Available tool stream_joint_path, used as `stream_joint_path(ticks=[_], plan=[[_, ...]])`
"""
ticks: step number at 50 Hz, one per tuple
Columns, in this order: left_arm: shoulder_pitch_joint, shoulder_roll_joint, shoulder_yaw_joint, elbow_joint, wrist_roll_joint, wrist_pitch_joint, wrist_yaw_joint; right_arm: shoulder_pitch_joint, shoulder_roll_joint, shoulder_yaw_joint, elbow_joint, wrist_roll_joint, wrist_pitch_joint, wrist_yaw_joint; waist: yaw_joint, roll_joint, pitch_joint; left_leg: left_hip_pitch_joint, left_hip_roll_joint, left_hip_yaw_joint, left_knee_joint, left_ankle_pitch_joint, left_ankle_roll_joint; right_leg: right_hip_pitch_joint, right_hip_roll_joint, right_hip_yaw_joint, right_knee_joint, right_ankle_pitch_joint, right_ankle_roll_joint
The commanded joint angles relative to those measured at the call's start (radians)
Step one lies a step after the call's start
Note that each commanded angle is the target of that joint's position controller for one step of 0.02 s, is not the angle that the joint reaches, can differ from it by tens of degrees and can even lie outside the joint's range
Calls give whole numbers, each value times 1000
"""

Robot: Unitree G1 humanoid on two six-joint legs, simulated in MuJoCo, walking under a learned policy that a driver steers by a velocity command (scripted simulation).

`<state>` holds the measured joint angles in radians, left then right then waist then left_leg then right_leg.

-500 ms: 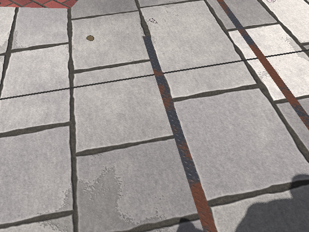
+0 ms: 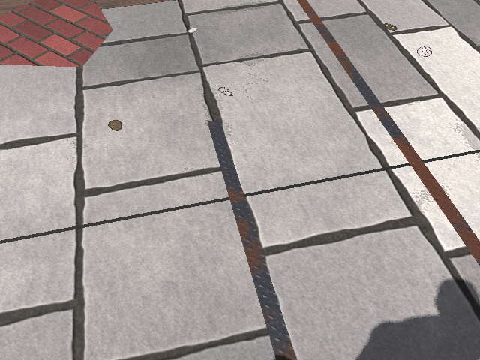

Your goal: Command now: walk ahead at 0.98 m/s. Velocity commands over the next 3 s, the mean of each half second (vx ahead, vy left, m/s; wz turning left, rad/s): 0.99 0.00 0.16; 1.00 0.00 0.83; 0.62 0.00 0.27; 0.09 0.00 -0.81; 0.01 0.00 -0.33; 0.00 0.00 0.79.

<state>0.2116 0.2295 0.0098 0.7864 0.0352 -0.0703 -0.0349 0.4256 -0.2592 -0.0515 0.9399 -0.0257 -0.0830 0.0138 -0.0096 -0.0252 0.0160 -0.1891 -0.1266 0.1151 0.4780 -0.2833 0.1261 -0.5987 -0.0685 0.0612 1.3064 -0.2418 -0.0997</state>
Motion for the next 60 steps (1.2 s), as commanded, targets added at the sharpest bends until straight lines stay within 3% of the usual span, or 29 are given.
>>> stream_joint_path(ticks=[1,6,10,12,13,14,15,16,17,19,21,25,28,32,35,36,37,38,39,40,41,43,46,50,54,56,58,59,60], plan=[[-48,56,-3,-88,7,12,-11,-38,-64,-2,-51,17,-49,8,56,41,170,-179,262,-314,-459,-95,118,-128,-83,-29,-150,124,33],[-266,30,-24,-140,-16,-10,-33,70,-98,-2,-23,49,-74,8,-17,14,160,-70,223,-140,-527,438,52,73,-26,-155,-617,497,10],[-301,78,-12,-144,-5,-16,-13,125,-154,-2,9,22,-55,-11,-25,87,87,302,275,-94,-358,1059,15,82,76,-216,-762,376,-30],[-119,138,15,-98,-5,-15,6,115,-199,-11,23,-11,-27,-34,77,156,-51,387,311,-95,-70,1310,4,267,144,-199,-767,197,-56],[99,176,36,-27,-8,-13,20,76,-218,-17,20,-22,-10,-44,180,157,-155,340,311,-80,186,1285,0,474,149,-181,-794,148,-76],[299,230,61,29,5,-7,40,37,-196,-14,1,-26,-7,-44,261,142,-252,135,276,-78,495,1033,6,739,40,-74,-734,0,-104],[315,326,90,31,48,-11,48,165,10,30,-46,21,-19,-13,120,-192,-380,-344,105,-99,960,62,-27,1101,-311,457,-766,-241,-230],[294,262,91,28,22,-9,24,123,-81,16,-48,53,-38,-18,155,-142,-471,-479,63,-221,1086,-127,0,1111,-346,762,-972,-379,-243],[190,212,83,38,17,-19,20,-29,-108,10,-89,55,-39,-26,123,-57,-238,-554,142,-218,1033,2,13,928,-297,556,-1021,-328,-186],[122,115,63,60,20,-38,17,-93,-78,18,-92,35,-25,-11,61,66,-61,-487,212,-215,911,65,16,631,-238,315,-1086,-122,-115],[142,52,41,104,7,-53,20,-60,-31,23,-94,5,17,16,-2,14,-2,-416,246,-217,863,72,1,472,-186,156,-1142,-60,-53],[145,73,42,130,-17,-82,11,-228,-7,32,-175,3,53,39,-23,-14,109,-521,264,-142,734,208,-21,384,-115,-124,-1225,191,20],[177,76,34,141,-18,-93,13,-345,-10,39,-216,17,44,49,-6,-6,139,-497,221,-37,513,376,-5,407,-53,-282,-1229,490,61],[235,146,35,149,-27,-84,53,-425,-33,42,-239,8,31,63,-8,-28,118,-378,121,94,242,452,45,595,-94,-355,-1158,998,99],[179,241,62,110,-11,-35,91,-151,-123,7,-163,11,34,52,-168,-102,-62,-81,14,106,222,302,84,676,-147,-344,-752,1387,104],[116,260,71,85,0,-16,92,69,-168,-19,-96,11,37,39,-268,-104,-159,131,7,55,223,226,120,604,-165,-315,-474,1362,89],[69,266,81,75,6,-5,79,207,-206,-51,-57,18,42,17,-327,-41,-188,298,42,-44,147,138,164,459,-95,-314,-88,964,76],[36,107,45,25,21,-22,54,105,-255,-69,-50,31,55,-1,-189,236,-80,380,166,-272,183,273,198,91,90,-261,275,-159,89],[107,77,26,-94,-20,-44,46,52,-346,-87,-92,-2,65,0,-85,290,-268,631,340,-790,-6,120,426,-237,134,-53,462,-279,123],[43,111,14,-109,-11,-73,45,30,-297,-88,-119,-8,67,-11,-112,113,-235,591,399,-974,-225,-144,406,-331,83,35,382,-206,102],[2,147,19,-102,-9,-83,41,2,-214,-72,-106,-4,62,-17,-71,-45,-84,407,375,-901,-279,-180,339,-303,30,43,248,-128,95],[-16,129,12,-105,29,-55,40,-55,-176,-56,-109,10,35,-21,22,-111,14,117,284,-720,-275,13,276,-157,-23,40,93,-124,123],[-73,102,-2,-143,45,3,28,-78,-169,-45,-123,25,-5,-18,54,-90,73,-152,175,-556,-317,110,246,-32,-71,-9,-142,-103,172],[-273,74,-23,-231,9,3,12,-17,-194,-60,-124,30,-13,-4,-37,10,78,-167,92,-469,-300,361,164,77,-23,-66,-528,267,163],[-337,106,-18,-276,-6,-7,18,30,-213,-74,-125,30,-4,-2,-92,79,31,32,129,-514,-210,552,110,132,39,-55,-735,326,131],[-228,161,4,-250,-8,-13,32,-9,-244,-81,-140,25,-4,-9,-35,84,-43,79,128,-530,-65,742,64,316,88,-42,-801,243,115],[123,248,44,-162,2,-30,61,-79,-270,-85,-149,19,-11,-5,152,71,-206,34,81,-468,358,818,5,646,53,-46,-809,219,81],[322,294,58,-122,35,-42,76,-82,-133,-48,-174,20,-22,-11,198,-35,-319,-122,32,-389,686,346,-12,866,-165,127,-767,203,42],[244,387,84,-116,43,-40,62,122,-46,-20,-213,75,-20,-15,40,-444,-500,-383,-104,-267,996,-272,-75,1071,-457,732,-875,499,-167]])
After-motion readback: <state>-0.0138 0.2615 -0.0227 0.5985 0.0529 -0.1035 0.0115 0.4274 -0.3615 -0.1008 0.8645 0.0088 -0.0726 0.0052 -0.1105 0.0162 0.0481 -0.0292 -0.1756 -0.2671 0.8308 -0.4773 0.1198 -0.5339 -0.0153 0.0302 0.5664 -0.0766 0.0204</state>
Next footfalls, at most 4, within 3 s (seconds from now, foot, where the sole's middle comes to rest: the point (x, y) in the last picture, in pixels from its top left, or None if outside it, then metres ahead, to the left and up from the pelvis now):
0.28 right None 0.49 -0.11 -0.77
0.74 left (226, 243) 0.91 0.08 -0.77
1.18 right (212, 148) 1.36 0.14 -0.77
1.52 left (142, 150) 1.35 0.42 -0.77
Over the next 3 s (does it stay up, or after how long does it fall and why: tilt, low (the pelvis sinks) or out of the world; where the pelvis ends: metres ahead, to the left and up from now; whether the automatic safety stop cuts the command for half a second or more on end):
stays up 1.32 0.22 0.01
